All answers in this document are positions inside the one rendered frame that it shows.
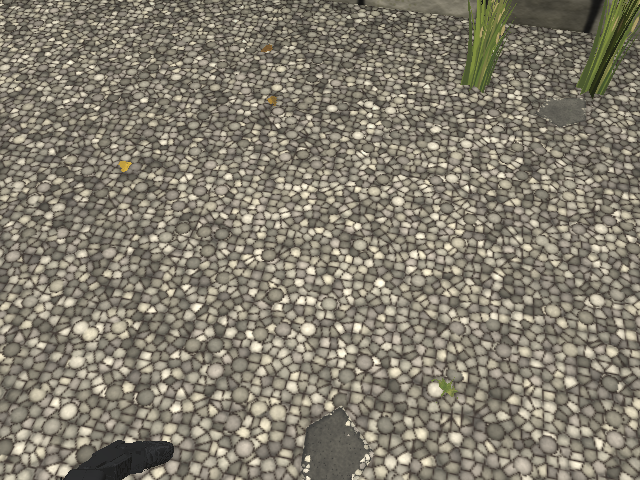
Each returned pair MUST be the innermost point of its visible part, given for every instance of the left robot hand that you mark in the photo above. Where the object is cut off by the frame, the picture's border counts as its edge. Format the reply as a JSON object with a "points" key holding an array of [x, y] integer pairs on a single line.
{"points": [[119, 459]]}

